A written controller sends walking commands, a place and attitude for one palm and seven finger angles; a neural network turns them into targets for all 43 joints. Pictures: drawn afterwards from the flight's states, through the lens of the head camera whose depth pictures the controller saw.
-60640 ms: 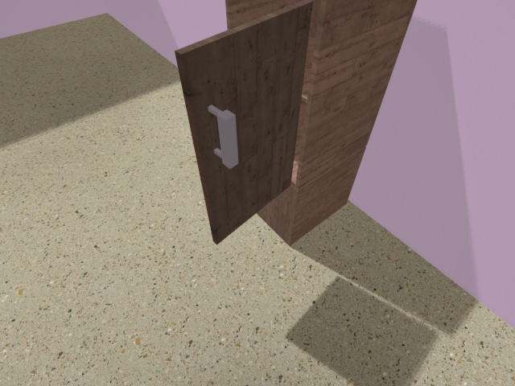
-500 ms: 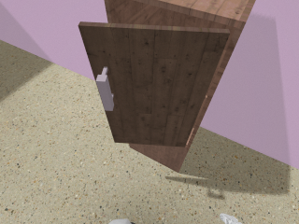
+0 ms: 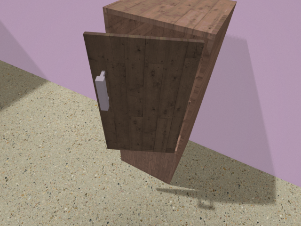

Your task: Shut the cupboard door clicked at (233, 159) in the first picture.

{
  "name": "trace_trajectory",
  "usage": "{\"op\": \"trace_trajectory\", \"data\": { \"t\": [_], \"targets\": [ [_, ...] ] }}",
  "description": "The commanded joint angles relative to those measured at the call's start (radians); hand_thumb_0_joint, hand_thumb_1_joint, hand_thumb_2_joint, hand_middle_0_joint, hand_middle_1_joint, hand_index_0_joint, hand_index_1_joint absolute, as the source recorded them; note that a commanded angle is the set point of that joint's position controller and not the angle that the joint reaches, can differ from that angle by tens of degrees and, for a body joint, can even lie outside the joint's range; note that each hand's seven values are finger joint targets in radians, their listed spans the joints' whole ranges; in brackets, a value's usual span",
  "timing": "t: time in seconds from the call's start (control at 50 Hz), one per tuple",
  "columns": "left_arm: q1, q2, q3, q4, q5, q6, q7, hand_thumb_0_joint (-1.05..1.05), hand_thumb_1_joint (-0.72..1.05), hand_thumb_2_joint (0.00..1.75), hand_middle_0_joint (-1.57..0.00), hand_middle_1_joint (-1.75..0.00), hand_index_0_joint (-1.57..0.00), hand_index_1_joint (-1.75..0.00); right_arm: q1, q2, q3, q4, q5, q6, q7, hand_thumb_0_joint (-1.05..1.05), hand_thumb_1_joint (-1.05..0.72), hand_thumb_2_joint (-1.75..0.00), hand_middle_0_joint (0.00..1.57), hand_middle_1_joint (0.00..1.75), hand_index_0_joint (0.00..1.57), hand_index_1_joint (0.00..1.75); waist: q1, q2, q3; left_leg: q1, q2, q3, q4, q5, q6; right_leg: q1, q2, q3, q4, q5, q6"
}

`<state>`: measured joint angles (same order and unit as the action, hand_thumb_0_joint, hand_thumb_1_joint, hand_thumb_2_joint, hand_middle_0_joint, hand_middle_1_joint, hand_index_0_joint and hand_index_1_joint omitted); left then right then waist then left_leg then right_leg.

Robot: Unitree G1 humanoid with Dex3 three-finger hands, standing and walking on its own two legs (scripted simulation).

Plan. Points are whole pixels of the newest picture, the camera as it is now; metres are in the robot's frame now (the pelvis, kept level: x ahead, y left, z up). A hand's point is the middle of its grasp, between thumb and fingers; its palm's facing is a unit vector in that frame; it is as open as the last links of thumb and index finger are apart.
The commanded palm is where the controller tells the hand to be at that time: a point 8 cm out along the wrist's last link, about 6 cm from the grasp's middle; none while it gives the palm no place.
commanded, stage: come to a stop and stand still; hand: left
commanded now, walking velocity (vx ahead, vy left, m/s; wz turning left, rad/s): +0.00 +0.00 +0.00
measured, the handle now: (104, 90) +0.52 +0.20 +0.07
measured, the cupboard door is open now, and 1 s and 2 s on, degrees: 25 25 25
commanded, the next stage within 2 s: look again from close up in 0.72 s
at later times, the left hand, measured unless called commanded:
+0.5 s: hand out of the picture -0.07 +0.20 -0.18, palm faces +0.04 -0.98 -0.17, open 7.4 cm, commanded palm none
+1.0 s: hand out of the picture -0.08 +0.20 -0.17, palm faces +0.06 -0.99 -0.16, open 7.4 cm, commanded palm none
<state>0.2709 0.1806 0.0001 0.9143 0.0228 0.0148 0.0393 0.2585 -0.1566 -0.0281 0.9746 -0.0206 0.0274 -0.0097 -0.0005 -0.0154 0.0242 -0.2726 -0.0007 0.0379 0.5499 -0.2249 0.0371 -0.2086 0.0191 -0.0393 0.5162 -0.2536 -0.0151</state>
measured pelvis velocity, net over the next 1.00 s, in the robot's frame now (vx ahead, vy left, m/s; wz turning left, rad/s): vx -0.03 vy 0.04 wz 0.01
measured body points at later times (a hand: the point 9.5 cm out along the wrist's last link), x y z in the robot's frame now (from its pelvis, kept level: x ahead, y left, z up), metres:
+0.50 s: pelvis -0.02 +0.04 +0.00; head -0.03 +0.05 +0.45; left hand -0.07 +0.25 -0.16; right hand -0.03 -0.19 -0.15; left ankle +0.05 +0.09 -0.73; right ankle +0.02 -0.11 -0.73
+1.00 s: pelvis -0.03 +0.04 +0.01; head -0.04 +0.05 +0.45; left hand -0.08 +0.25 -0.16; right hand -0.02 -0.18 -0.15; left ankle +0.05 +0.09 -0.73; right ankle +0.02 -0.11 -0.73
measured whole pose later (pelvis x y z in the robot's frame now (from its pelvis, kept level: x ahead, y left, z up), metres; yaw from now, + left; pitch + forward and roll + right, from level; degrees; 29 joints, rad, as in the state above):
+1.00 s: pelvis -0.03 +0.04 +0.01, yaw +0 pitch -2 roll -1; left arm 0.42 0.12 0.01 1.09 0.04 -0.01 0.05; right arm 0.28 -0.14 -0.04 1.11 -0.01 0.02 -0.02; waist 0.01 -0.01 0.01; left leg -0.27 -0.06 0.08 0.41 -0.12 0.09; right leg -0.24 -0.03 0.01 0.44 -0.19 0.03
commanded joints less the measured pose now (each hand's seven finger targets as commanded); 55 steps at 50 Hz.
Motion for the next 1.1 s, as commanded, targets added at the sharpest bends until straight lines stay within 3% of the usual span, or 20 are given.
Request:
{"op": "trace_trajectory", "data": {
  "t": [0.0,0.08,0.2,0.42,0.56,0.64,0.82,0.86,1.0,1.08],
  "targets": [
    [0.061,0.121,0.034,-0.031,0.000,-0.017,0.002,0.00,0.90,0.90,-0.20,-0.30,-0.20,-0.30,0.008,-0.124,-0.024,-0.053,-0.005,-0.027,-0.002,0.00,-0.90,-0.90,0.20,0.30,0.20,0.30,0.003,0.033,0.051,-0.085,0.084,-0.142,-0.202,-0.224,0.011,-0.064,-0.096,0.127,-0.171,-0.181,-0.016],
    [0.078,0.111,0.033,-0.011,0.001,-0.019,0.001,0.00,0.90,0.90,-0.20,-0.30,-0.20,-0.30,0.038,-0.120,-0.021,-0.029,-0.004,-0.029,-0.002,0.00,-0.90,-0.90,0.20,0.30,0.20,0.30,-0.001,0.005,0.044,-0.091,0.082,-0.144,-0.207,-0.229,0.010,-0.071,-0.103,0.129,-0.187,-0.199,-0.014],
    [0.127,0.082,0.027,0.034,0.003,-0.016,0.000,0.00,0.90,0.90,-0.20,-0.30,-0.20,-0.30,0.063,-0.118,-0.019,0.006,-0.002,-0.029,-0.005,0.00,-0.90,-0.90,0.20,0.30,0.20,0.30,0.003,0.050,0.058,-0.127,0.102,-0.177,-0.269,-0.298,0.014,-0.059,-0.086,0.096,-0.158,-0.167,-0.004],
    [0.218,0.039,0.016,0.118,0.009,-0.020,0.004,0.00,0.90,0.90,-0.20,-0.30,-0.20,-0.30,0.062,-0.112,-0.021,0.057,0.009,-0.029,-0.008,0.00,-0.90,-0.90,0.20,0.30,0.20,0.30,0.012,0.052,0.061,-0.119,0.123,-0.200,-0.336,-0.340,0.017,-0.019,-0.080,0.062,-0.125,-0.073,0.010],
    [0.251,0.020,0.016,0.144,0.013,-0.020,0.006,0.00,0.90,0.90,-0.20,-0.30,-0.20,-0.30,0.057,-0.100,-0.025,0.071,0.010,-0.024,-0.008,0.00,-0.90,-0.90,0.20,0.30,0.20,0.30,0.011,0.022,0.091,-0.114,0.109,-0.192,-0.333,-0.346,0.013,-0.062,-0.081,0.077,-0.138,-0.116,0.011],
    [0.254,0.018,0.016,0.150,0.011,-0.025,0.007,0.00,0.90,0.90,-0.20,-0.30,-0.20,-0.30,0.060,-0.091,-0.024,0.077,0.012,-0.026,-0.009,0.00,-0.90,-0.90,0.20,0.30,0.20,0.30,0.005,0.009,0.072,-0.063,0.102,-0.178,-0.314,-0.294,0.008,-0.087,-0.089,0.097,-0.158,-0.119,0.006],
    [0.269,0.011,0.018,0.168,0.013,-0.022,0.007,0.00,0.90,0.90,-0.20,-0.30,-0.20,-0.30,0.051,-0.098,-0.025,0.083,0.011,-0.026,-0.010,0.00,-0.90,-0.90,0.20,0.30,0.20,0.30,0.012,0.046,0.085,-0.085,0.108,-0.190,-0.354,-0.343,0.003,-0.070,-0.079,0.087,-0.139,-0.113,0.011],
    [0.265,0.010,0.019,0.167,0.014,-0.022,0.008,0.00,0.90,0.90,-0.20,-0.30,-0.20,-0.30,0.051,-0.098,-0.026,0.082,0.011,-0.026,-0.010,0.00,-0.90,-0.90,0.20,0.30,0.20,0.30,0.013,0.015,0.090,-0.092,0.108,-0.188,-0.352,-0.326,0.005,-0.064,-0.080,0.090,-0.143,-0.103,0.010],
    [0.246,0.018,0.017,0.163,0.009,-0.029,0.007,0.00,0.90,0.90,-0.20,-0.30,-0.20,-0.30,0.062,-0.088,-0.023,0.092,0.012,-0.029,-0.009,0.00,-0.90,-0.90,0.20,0.30,0.20,0.30,0.005,-0.008,0.071,-0.038,0.098,-0.168,-0.318,-0.259,0.001,-0.092,-0.097,0.120,-0.177,-0.123,0.004],
    [0.244,0.022,0.021,0.162,0.012,-0.024,0.007,0.00,0.90,0.90,-0.20,-0.30,-0.20,-0.30,0.068,-0.092,-0.026,0.096,0.009,-0.026,-0.009,0.00,-0.90,-0.90,0.20,0.30,0.20,0.30,0.007,0.023,0.092,-0.075,0.103,-0.179,-0.344,-0.323,0.000,-0.091,-0.083,0.108,-0.162,-0.145,0.008]
  ]
}}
